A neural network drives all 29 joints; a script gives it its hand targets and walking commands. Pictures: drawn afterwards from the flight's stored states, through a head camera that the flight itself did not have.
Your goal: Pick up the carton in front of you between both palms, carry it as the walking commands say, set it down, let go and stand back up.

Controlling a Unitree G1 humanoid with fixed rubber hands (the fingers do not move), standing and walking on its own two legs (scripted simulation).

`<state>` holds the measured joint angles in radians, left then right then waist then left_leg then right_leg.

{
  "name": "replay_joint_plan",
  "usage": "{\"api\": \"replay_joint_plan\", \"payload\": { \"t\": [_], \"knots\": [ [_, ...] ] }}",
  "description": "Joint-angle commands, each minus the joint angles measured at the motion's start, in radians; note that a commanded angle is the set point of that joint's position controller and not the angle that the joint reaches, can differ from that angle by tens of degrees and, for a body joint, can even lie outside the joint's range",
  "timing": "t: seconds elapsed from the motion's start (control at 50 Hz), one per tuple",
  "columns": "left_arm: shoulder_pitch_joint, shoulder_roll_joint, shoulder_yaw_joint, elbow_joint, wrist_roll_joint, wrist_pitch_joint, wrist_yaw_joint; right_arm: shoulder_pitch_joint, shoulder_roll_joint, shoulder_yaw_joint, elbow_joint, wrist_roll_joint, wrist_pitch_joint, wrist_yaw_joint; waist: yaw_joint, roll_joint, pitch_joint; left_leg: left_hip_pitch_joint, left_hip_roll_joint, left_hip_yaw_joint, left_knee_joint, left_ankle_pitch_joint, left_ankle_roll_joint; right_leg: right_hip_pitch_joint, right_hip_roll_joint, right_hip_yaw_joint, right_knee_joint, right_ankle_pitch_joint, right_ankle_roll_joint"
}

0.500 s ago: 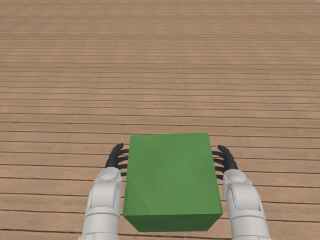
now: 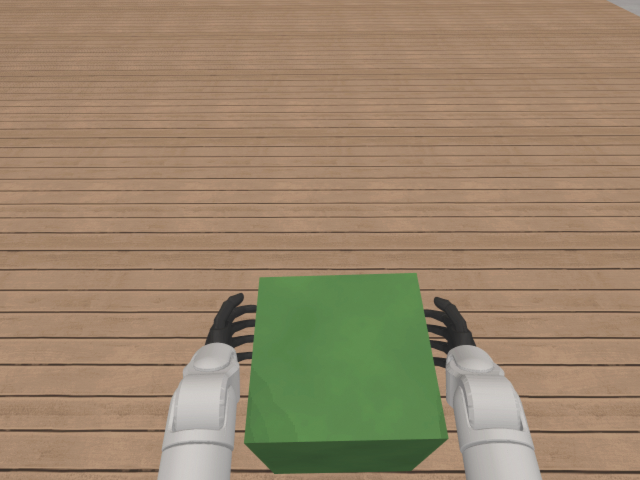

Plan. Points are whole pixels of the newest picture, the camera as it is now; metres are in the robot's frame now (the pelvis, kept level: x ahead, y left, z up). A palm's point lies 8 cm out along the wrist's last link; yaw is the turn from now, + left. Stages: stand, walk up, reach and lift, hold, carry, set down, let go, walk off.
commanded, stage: hold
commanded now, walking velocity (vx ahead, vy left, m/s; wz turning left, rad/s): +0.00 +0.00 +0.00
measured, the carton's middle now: (340, 380) +0.29 +0.00 -0.06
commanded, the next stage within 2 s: set down in 0.40 s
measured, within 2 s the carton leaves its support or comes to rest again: neither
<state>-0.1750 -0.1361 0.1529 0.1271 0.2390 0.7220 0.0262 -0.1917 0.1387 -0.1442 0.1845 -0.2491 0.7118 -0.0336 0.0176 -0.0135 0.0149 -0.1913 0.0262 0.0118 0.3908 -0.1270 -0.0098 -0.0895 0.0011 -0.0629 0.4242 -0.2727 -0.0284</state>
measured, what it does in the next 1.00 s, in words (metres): lowers itself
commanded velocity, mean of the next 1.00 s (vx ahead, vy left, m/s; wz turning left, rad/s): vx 0.00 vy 0.00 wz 0.00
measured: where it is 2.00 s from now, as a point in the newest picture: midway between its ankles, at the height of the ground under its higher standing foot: outside the picture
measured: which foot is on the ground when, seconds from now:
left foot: down 0.00-1.00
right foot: down 0.00-1.00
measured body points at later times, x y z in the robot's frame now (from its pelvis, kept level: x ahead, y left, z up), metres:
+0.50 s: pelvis -0.02 +0.04 +0.00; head -0.06 +0.06 +0.45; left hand +0.30 +0.16 +0.04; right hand +0.27 -0.14 +0.04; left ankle +0.05 +0.14 -0.74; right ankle -0.02 -0.10 -0.74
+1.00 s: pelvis -0.04 +0.03 -0.05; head +0.14 +0.02 +0.36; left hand +0.34 +0.16 -0.13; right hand +0.34 -0.14 -0.14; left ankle +0.05 +0.14 -0.74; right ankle -0.02 -0.10 -0.74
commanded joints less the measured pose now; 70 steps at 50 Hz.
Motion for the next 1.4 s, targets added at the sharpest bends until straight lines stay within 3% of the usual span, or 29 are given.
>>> {"api": "replay_joint_plan", "payload": {
  "t": [0.0,0.14,0.44,0.5,0.58,0.66,0.72,0.76,0.84,0.94,1.0,1.06,1.12,1.22,1.38],
  "knots": [
    [-0.413,-0.895,-0.536,-0.053,-0.234,-0.039,-0.239,-0.421,0.882,0.478,-0.081,0.225,-0.058,0.224,-0.031,-0.017,-0.255,0.239,-0.131,-0.081,0.007,0.282,0.009,0.026,0.055,0.181,-0.1,0.403,0.009],
    [-0.432,-0.935,-0.474,0.059,-0.192,-0.038,-0.248,-0.543,0.915,0.499,-0.033,0.258,-0.051,0.269,0.016,-0.012,-0.19,0.245,-0.129,-0.072,-0.018,0.075,0.024,-0.059,0.054,0.176,-0.135,0.163,0.022],
    [-0.58,-1.008,-0.442,0.16,-0.199,-0.025,-0.295,-0.655,0.938,0.392,0.083,0.214,-0.062,0.31,-0.026,0.031,-0.174,0.311,-0.083,-0.096,-0.058,-0.096,-0.003,-0.172,0.072,0.146,-0.131,-0.04,-0.015],
    [-0.653,-1.027,-0.387,0.231,-0.18,-0.036,-0.289,-0.738,0.917,0.333,0.161,0.181,-0.086,0.329,-0.022,0.044,-0.155,0.295,-0.071,-0.114,-0.06,-0.198,-0.007,-0.208,0.075,0.139,-0.099,-0.098,-0.025],
    [-0.759,-1.015,-0.232,0.391,-0.112,-0.075,-0.268,-0.862,0.865,0.196,0.325,0.092,-0.144,0.343,-0.005,0.052,-0.125,0.241,-0.057,-0.14,-0.035,-0.295,-0.008,-0.277,0.076,0.136,-0.032,-0.143,-0.037],
    [-0.794,-0.921,-0.038,0.51,-0.003,-0.135,-0.219,-0.892,0.774,0.02,0.463,-0.03,-0.21,0.315,0.01,0.04,-0.099,0.154,-0.059,-0.136,0.032,-0.253,-0.008,-0.369,0.078,0.145,0.035,-0.127,-0.041],
    [-0.749,-0.821,0.066,0.54,0.071,-0.204,-0.185,-0.844,0.687,-0.068,0.51,-0.099,-0.267,0.283,0.025,0.024,-0.123,0.062,-0.079,-0.106,0.102,-0.121,-0.009,-0.46,0.089,0.144,0.086,-0.07,-0.032],
    [-0.716,-0.778,0.082,0.537,0.092,-0.267,-0.171,-0.809,0.644,-0.085,0.52,-0.111,-0.319,0.271,0.027,0.021,-0.18,0.005,-0.092,-0.091,0.16,0.009,-0.011,-0.517,0.103,0.137,0.126,-0.011,-0.024],
    [-0.715,-0.797,0.002,0.5,0.069,-0.41,-0.163,-0.793,0.66,-0.009,0.516,-0.081,-0.448,0.262,0.017,0.012,-0.346,-0.075,-0.112,-0.085,0.272,0.174,-0.016,-0.639,0.126,0.128,0.206,0.078,-0.01],
    [-0.816,-0.888,-0.181,0.46,0.007,-0.563,-0.162,-0.888,0.78,0.198,0.492,0.015,-0.595,0.248,0.022,-0.019,-0.693,-0.165,-0.131,-0.078,0.458,0.338,-0.014,-0.758,0.138,0.132,0.355,0.22,0.023],
    [-0.854,-0.909,-0.292,0.404,-0.037,-0.605,-0.164,-0.933,0.831,0.332,0.428,0.089,-0.631,0.224,0.041,-0.036,-0.965,-0.248,-0.143,-0.061,0.565,0.415,-0.018,-0.758,0.14,0.132,0.454,0.35,0.05],
    [-0.868,-0.899,-0.345,0.364,-0.071,-0.602,-0.169,-0.946,0.85,0.407,0.384,0.133,-0.624,0.2,0.061,-0.045,-1.111,-0.399,-0.158,-0.035,0.633,0.361,-0.026,-0.746,0.139,0.136,0.534,0.403,0.068],
    [-0.881,-0.897,-0.329,0.382,-0.075,-0.569,-0.186,-0.957,0.858,0.414,0.396,0.138,-0.589,0.196,0.074,-0.057,-1.077,-0.577,-0.168,-0.01,0.674,0.205,-0.026,-0.81,0.141,0.132,0.577,0.284,0.072],
    [-0.957,-0.903,-0.252,0.453,-0.06,-0.498,-0.219,-1.017,0.854,0.335,0.483,0.104,-0.521,0.215,0.072,-0.07,-0.956,-0.783,-0.167,0.014,0.738,0.003,-0.025,-0.978,0.145,0.121,0.621,0.047,0.06],
    [-1.045,-0.897,-0.165,0.529,-0.051,-0.475,-0.204,-1.136,0.794,0.248,0.578,0.095,-0.518,0.218,0.077,-0.056,-0.988,-0.937,-0.171,0.019,0.872,0.0,-0.039,-1.187,0.165,0.096,0.77,0.021,0.049]
  ]
}}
